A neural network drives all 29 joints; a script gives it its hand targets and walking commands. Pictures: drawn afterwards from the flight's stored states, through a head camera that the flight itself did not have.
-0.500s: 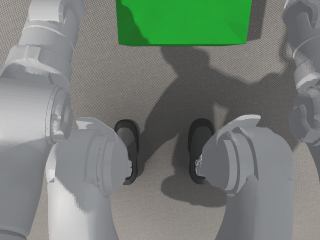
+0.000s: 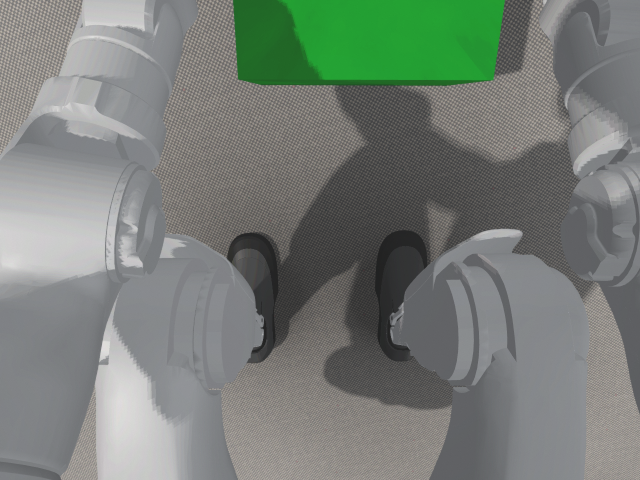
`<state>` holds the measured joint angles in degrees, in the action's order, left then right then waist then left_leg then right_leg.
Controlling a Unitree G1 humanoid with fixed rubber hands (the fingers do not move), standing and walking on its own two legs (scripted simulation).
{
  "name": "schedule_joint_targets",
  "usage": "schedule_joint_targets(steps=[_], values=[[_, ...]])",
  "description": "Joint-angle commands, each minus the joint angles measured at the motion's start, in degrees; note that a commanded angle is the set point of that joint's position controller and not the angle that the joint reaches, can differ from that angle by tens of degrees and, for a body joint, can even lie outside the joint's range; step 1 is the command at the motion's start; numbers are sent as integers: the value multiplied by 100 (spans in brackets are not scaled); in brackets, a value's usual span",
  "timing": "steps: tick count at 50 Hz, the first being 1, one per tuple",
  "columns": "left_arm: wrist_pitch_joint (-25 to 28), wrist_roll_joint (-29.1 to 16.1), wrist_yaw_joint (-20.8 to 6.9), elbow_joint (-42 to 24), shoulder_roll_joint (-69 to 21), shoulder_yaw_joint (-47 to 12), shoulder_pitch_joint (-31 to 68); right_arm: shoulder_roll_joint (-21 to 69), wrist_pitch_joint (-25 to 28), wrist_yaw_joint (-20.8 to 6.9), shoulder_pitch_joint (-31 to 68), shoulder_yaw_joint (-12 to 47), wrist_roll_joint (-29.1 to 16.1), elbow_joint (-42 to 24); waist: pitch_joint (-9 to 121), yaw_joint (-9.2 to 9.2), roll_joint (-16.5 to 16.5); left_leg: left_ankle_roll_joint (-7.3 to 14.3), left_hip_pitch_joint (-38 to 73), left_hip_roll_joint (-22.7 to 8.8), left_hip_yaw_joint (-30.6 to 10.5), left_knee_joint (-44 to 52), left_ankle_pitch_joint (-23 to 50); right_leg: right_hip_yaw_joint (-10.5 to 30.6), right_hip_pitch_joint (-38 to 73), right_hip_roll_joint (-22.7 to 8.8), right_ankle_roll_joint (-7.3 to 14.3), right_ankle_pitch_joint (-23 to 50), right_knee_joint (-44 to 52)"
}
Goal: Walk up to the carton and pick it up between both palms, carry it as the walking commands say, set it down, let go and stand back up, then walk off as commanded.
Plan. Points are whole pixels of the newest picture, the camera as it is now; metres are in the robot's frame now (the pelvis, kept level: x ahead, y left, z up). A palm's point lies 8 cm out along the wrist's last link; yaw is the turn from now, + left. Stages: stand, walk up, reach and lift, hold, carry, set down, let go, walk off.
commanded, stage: reach and lift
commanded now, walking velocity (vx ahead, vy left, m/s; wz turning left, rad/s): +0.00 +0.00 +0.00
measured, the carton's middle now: out of the picture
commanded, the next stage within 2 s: none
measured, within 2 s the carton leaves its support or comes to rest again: leaves its support in 1.00 s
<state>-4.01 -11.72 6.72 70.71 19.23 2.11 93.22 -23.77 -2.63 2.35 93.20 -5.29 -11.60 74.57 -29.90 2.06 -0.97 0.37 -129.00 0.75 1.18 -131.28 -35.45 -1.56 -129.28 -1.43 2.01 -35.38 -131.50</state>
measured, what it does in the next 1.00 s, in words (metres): stands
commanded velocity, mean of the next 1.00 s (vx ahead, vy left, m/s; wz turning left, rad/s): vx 0.00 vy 0.00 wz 0.00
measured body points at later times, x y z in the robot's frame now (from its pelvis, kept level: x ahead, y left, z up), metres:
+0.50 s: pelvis +0.01 +0.00 -0.01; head +0.39 -0.02 +0.21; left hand +0.58 +0.13 -0.20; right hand +0.56 -0.21 -0.21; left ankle +0.10 +0.11 -0.31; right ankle +0.10 -0.11 -0.31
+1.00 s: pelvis +0.00 +0.00 +0.00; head +0.38 -0.02 +0.22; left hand +0.57 +0.12 -0.19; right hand +0.55 -0.21 -0.20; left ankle +0.11 +0.12 -0.31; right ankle +0.10 -0.11 -0.31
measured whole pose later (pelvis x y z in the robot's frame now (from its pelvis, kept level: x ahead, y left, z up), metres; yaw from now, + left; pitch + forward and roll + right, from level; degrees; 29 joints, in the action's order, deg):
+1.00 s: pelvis +0.00 +0.00 +0.00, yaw +0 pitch +31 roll +0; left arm -10.2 -11.1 7.3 63.4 18.4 5.7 88.8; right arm -23.6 -11.4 1.2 87.3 -3.8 -10.7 62.7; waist -30.0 2.3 -2.3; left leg -0.7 -127.3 2.9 0.3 -132.4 -36.5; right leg -1.1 -127.7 -0.7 1.6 -36.2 -132.5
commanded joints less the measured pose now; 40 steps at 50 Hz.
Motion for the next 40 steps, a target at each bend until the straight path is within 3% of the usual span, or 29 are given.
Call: schedule_joint_targets(steps=[1, 3, 6, 7, 9, 11, 13, 14, 17, 18, 19, 21, 22, 23, 24, 27, 28, 29, 30, 31, 32, 33, 34, 35, 36, 37, 38, 39, 40], values=[[184, 72, -147, -893, 94, -9, 1803, -395, 153, -110, 1923, -31, 93, -836, 6188, 264, -125, -84, 3257, 267, -177, 739, 2529, 217, 3110, 334, -236, 2687, 876], [160, 35, -276, -793, -390, -48, 1655, 139, 118, -204, 1842, 123, 106, -894, 6270, 311, 4, -60, 3431, 342, -143, 631, 2502, 200, 3360, 339, -219, 2737, 936], [129, 175, -403, -848, -699, -149, 2087, 630, 78, -391, 2264, 150, 63, -1003, 5851, 152, -262, -103, 3401, 348, -134, 800, 2323, 165, 2978, 353, -235, 2466, 884], [112, 169, -463, -995, -1081, -130, 2179, 890, 63, -437, 2314, 243, 122, -1073, 5908, 310, 28, -76, 3288, 400, -160, 777, 2269, 120, 3093, 374, -230, 2485, 879], [39, 199, -700, -869, -1877, -230, 2069, 1656, -10, -641, 2348, 340, 140, -1076, 5570, 276, -348, -64, 3378, 421, -83, 717, 2309, 251, 2976, 446, -196, 2407, 963], [-71, 309, -974, -978, -2728, -198, 2274, 2472, -130, -914, 2431, 341, 291, -1055, 5203, 364, -102, -11, 3163, 482, -174, 732, 2047, 168, 2633, 455, -160, 2113, 919], [-177, 420, -1246, -1106, -3528, -146, 2030, 3458, -277, -1188, 2245, 518, 306, -1199, 4937, 261, -214, -47, 2713, 491, -19, 687, 2000, 284, 2775, 533, -100, 2275, 927], [-218, 503, -1320, -1181, -3742, -20, 2097, 3586, -318, -1285, 2324, 446, 340, -1313, 5027, 305, 15, 4, 2639, 541, 17, 720, 1744, 175, 2861, 525, -112, 2132, 899], [-360, 509, -1499, -1143, -4232, -67, 1944, 3965, -458, -1532, 2418, 573, 291, -1391, 4676, 194, -206, 32, 2573, 540, 49, 660, 1815, 211, 2613, 516, -26, 2095, 825], [-389, 497, -1523, -1249, -4138, -81, 1959, 4035, -473, -1582, 2250, 662, 222, -1570, 4674, 185, -104, 25, 2577, 537, 93, 682, 1833, 201, 2609, 521, -74, 2114, 799], [-366, 449, -1529, -1429, -4179, -182, 2036, 4096, -498, -1598, 2279, 716, 145, -1780, 4837, 371, -62, 62, 2666, 544, -16, 618, 1924, 199, 2755, 490, -99, 2336, 769], [-392, 386, -1614, -1474, -4391, -169, 1919, 4392, -565, -1628, 1955, 779, 94, -1473, 4694, 182, -57, 46, 2518, 532, 95, 576, 1891, 312, 2856, 501, -31, 2299, 820], [-407, 399, -1663, -1321, -4565, -182, 1891, 4455, -611, -1676, 1884, 784, 183, -1336, 4663, 284, 88, 57, 2351, 542, 83, 604, 1739, 251, 2903, 491, -1, 2300, 815], [-421, 357, -1653, -1378, -4539, -175, 1851, 4358, -620, -1676, 1819, 704, 196, -1424, 4483, 395, -104, 34, 2430, 544, 75, 637, 1761, 259, 2817, 529, -34, 2281, 871], [-437, 434, -1654, -1346, -4606, -177, 1659, 4593, -629, -1689, 1760, 725, 204, -1437, 4435, 228, -155, 16, 2287, 588, 154, 681, 1854, 283, 2834, 535, -5, 2320, 893], [-424, 162, -1732, -1364, -4801, -369, 1867, 4692, -613, -1749, 1706, 814, 200, -1605, 4565, 490, 14, 76, 2156, 576, 72, 560, 1874, 308, 2996, 529, 75, 2485, 844], [-414, 167, -1716, -1359, -4815, -482, 1770, 4679, -654, -1776, 1527, 707, 179, -1447, 4491, 407, -145, 92, 2298, 588, 40, 642, 1797, 302, 2911, 490, 50, 2347, 777], [-419, 143, -1710, -1269, -4793, -404, 1744, 4816, -692, -1793, 1575, 847, 198, -1517, 4642, 402, 87, 102, 2414, 593, 0, 670, 1862, 209, 2882, 499, 23, 2360, 810], [-430, 110, -1686, -1465, -4862, -516, 1788, 4788, -698, -1810, 1625, 776, 139, -1661, 4646, 435, -240, 100, 2590, 603, 33, 571, 1985, 254, 2654, 500, 47, 2351, 846], [-444, 167, -1697, -1093, -4776, -455, 1523, 4726, -724, -1830, 1446, 782, 179, -1308, 4366, 484, -18, 109, 2356, 594, 2, 585, 1760, 170, 2670, 482, 25, 2105, 766], [-478, 148, -1711, -1105, -4887, -510, 1723, 4821, -726, -1831, 1582, 811, 137, -1447, 4428, 375, -103, 98, 2390, 584, 19, 643, 1740, 229, 2734, 476, 57, 2222, 843], [-438, 81, -1662, -1423, -4816, -683, 1776, 4827, -685, -1830, 1398, 812, 129, -1553, 4701, 498, -203, 71, 2591, 600, 51, 561, 2068, 244, 2749, 482, 18, 2507, 738], [-399, -20, -1655, -1430, -4789, -771, 1989, 4972, -744, -1840, 1426, 823, 128, -1382, 4875, 476, 60, 104, 2521, 596, -19, 758, 1969, 228, 2971, 470, 20, 2492, 791], [-385, -11, -1645, -1555, -4818, -717, 1981, 4947, -698, -1855, 1550, 949, 69, -1705, 4848, 304, -34, 81, 2398, 655, 123, 574, 2047, 226, 2849, 472, 14, 2558, 770], [-381, -18, -1625, -1483, -4925, -767, 1897, 4877, -688, -1811, 1758, 952, 22, -1799, 4931, 482, -74, 113, 2381, 591, 68, 641, 1970, 288, 3170, 484, 23, 2602, 871], [-388, -10, -1641, -1388, -4999, -750, 1851, 4981, -667, -1826, 1933, 1050, 5, -1956, 5055, 278, -41, 154, 2459, 629, -21, 692, 2117, 245, 3166, 470, 36, 2682, 795], [-415, -13, -1628, -1421, -4969, -746, 1821, 4969, -694, -1833, 1907, 1061, -38, -1978, 5337, 321, -75, 122, 2675, 612, 50, 563, 2200, 256, 3380, 475, 39, 2751, 744], [-404, -114, -1612, -1487, -4991, -774, 1970, 5018, -687, -1826, 1974, 1111, -22, -1950, 5388, 392, 233, 146, 2547, 642, 19, 554, 2155, 189, 3187, 474, 14, 2687, 683], [-383, -155, -1611, -1850, -5078, -903, 2238, 5003, -633, -1800, 1914, 1105, -113, -2177, 5584, 410, 67, 109, 2675, 624, -15, 544, 2302, 204, 3311, 476, 16, 2912, 683]])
